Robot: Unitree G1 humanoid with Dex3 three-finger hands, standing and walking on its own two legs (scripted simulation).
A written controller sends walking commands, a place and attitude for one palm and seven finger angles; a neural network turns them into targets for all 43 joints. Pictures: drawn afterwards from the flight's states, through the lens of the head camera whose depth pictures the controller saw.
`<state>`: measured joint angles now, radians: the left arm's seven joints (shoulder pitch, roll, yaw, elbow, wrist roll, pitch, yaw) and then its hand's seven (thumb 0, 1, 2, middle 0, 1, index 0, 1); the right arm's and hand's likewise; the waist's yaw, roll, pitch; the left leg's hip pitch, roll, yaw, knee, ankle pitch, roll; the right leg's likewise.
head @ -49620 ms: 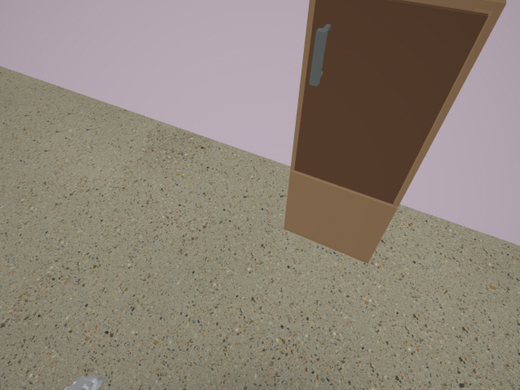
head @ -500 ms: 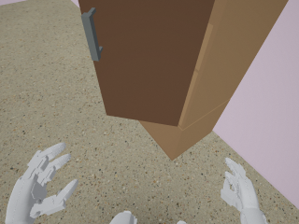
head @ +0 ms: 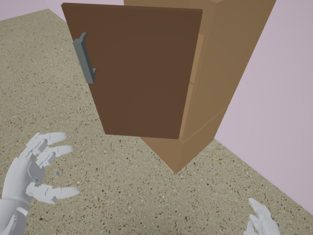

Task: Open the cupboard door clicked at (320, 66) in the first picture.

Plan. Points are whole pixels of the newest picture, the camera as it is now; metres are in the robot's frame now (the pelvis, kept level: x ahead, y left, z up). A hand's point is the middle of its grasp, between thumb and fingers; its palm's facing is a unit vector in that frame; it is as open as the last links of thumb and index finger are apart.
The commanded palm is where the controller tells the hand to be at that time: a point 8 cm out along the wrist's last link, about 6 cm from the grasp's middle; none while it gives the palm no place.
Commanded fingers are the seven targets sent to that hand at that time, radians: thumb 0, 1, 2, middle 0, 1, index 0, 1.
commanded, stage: raise the hand with hooked fingers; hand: left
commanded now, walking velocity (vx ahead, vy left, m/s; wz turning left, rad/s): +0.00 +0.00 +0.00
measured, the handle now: (87, 58) +0.57 +0.25 +0.14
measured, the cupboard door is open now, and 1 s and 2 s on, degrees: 44 44 44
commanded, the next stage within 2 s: move the hooked fingers beside the handle in 1.02 s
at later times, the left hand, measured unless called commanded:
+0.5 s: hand (25, 133) +0.28 +0.29 +0.15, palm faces +0.06 -1.00 -0.06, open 14.0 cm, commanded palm +0.26 +0.34 +0.16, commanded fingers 0.00 -0.50 0.30 -0.30 -1.20 -0.30 -1.20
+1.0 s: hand (34, 126) +0.30 +0.28 +0.15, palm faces +0.06 -1.00 -0.05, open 14.0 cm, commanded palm +0.27 +0.32 +0.16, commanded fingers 0.00 -0.50 0.30 -0.30 -1.20 -0.30 -1.20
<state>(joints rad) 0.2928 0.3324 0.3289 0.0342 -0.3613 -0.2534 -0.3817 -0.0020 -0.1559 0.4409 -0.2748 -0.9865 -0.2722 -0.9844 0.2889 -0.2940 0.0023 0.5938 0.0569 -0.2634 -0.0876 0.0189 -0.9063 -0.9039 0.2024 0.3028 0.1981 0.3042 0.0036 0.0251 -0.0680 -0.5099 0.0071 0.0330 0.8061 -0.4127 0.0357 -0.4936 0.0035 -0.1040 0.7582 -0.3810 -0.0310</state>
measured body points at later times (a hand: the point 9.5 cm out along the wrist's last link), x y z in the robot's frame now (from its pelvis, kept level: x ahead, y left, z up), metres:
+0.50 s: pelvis +0.00 +0.01 +0.02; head +0.01 +0.01 +0.47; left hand +0.27 +0.35 +0.15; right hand +0.18 -0.21 -0.05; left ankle +0.00 +0.09 -0.71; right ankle +0.00 -0.10 -0.71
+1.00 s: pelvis +0.00 +0.00 +0.02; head +0.01 +0.00 +0.47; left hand +0.29 +0.33 +0.16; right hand +0.17 -0.24 -0.05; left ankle +0.00 +0.09 -0.71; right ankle +0.00 -0.10 -0.71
